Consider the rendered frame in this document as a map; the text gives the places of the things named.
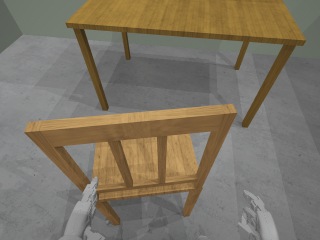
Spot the robot right hand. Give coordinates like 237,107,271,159
238,190,280,240

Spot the table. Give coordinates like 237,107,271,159
65,0,307,128

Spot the chair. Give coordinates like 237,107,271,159
24,104,237,226

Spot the robot left hand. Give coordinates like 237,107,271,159
63,177,105,240

